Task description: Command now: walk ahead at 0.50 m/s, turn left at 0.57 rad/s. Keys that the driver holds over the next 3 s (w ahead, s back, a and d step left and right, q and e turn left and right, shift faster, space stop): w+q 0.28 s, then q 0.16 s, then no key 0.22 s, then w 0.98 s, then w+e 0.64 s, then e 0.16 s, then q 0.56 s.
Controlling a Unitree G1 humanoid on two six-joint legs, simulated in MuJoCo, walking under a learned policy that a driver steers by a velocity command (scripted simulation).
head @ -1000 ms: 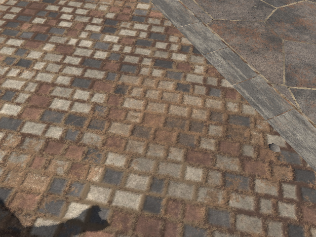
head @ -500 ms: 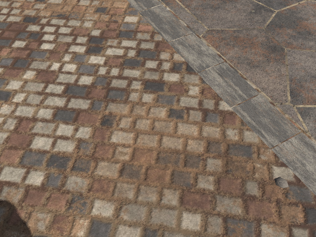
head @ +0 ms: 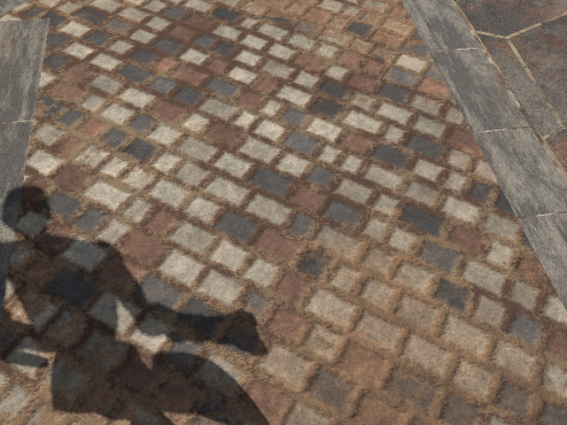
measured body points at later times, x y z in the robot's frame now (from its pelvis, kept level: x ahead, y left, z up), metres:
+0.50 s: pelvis +0.26 -0.04 +0.00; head +0.30 -0.03 +0.45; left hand +0.38 +0.26 -0.08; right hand +0.43 -0.30 -0.11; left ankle +0.14 +0.06 -0.64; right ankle +0.36 -0.13 -0.73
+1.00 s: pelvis +0.37 +0.03 +0.02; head +0.38 +0.05 +0.47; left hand +0.41 +0.34 -0.09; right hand +0.54 -0.21 -0.08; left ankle +0.30 +0.11 -0.73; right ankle +0.49 -0.09 -0.68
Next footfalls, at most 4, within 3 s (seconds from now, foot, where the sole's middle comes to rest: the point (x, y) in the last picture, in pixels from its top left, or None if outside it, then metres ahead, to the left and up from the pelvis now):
0.36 right None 0.40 -0.11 -0.76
0.78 left None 0.34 0.13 -0.76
1.20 right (302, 340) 0.64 -0.03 -0.76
1.74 left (178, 259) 0.86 0.30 -0.76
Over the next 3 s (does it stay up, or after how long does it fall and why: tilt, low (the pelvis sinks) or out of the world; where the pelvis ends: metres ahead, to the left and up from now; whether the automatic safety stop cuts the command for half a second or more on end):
stays up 1.25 0.19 0.01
